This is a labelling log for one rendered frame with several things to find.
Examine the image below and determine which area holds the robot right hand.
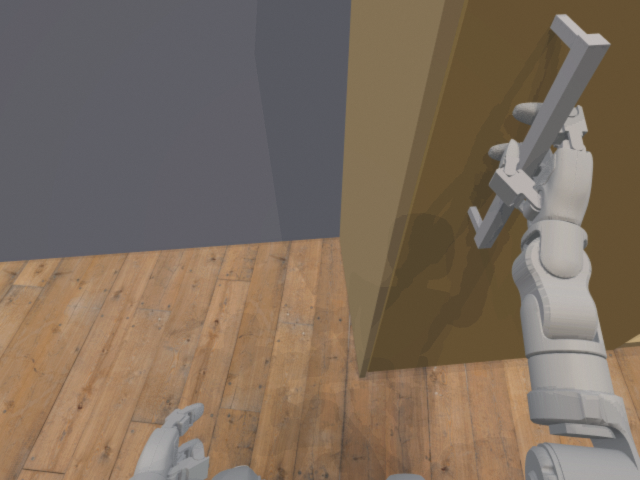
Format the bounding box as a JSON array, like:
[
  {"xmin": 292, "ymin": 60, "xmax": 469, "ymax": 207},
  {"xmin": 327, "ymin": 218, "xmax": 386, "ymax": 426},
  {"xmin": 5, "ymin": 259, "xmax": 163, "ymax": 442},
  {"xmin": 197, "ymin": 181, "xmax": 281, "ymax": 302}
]
[{"xmin": 488, "ymin": 102, "xmax": 593, "ymax": 229}]

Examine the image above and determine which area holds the right robot upper arm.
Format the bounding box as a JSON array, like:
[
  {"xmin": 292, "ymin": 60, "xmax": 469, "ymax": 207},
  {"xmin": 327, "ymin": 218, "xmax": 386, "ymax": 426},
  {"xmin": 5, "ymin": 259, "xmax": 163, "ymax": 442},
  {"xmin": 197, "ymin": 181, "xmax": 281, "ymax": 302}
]
[{"xmin": 525, "ymin": 442, "xmax": 640, "ymax": 480}]

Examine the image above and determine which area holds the handle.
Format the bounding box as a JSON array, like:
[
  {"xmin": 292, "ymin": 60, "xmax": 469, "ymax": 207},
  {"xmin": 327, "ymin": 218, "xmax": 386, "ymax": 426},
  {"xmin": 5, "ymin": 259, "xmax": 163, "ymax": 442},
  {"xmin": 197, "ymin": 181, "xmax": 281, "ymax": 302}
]
[{"xmin": 468, "ymin": 14, "xmax": 611, "ymax": 249}]

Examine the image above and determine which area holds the wardrobe door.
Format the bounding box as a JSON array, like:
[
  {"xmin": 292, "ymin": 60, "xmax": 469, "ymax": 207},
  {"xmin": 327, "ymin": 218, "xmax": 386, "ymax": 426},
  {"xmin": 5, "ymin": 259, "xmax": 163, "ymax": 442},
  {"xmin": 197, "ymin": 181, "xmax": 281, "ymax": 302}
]
[{"xmin": 367, "ymin": 0, "xmax": 640, "ymax": 372}]

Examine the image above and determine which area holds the robot left hand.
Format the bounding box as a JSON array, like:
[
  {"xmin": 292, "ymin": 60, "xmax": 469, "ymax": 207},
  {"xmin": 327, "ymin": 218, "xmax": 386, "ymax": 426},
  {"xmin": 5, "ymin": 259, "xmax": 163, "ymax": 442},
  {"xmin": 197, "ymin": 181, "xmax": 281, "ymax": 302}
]
[{"xmin": 133, "ymin": 403, "xmax": 209, "ymax": 480}]

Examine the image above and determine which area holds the robot right forearm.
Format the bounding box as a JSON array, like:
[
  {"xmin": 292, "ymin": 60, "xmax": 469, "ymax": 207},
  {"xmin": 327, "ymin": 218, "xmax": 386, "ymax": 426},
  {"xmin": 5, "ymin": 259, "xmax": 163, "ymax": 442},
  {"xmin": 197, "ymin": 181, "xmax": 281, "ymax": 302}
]
[{"xmin": 512, "ymin": 220, "xmax": 640, "ymax": 473}]

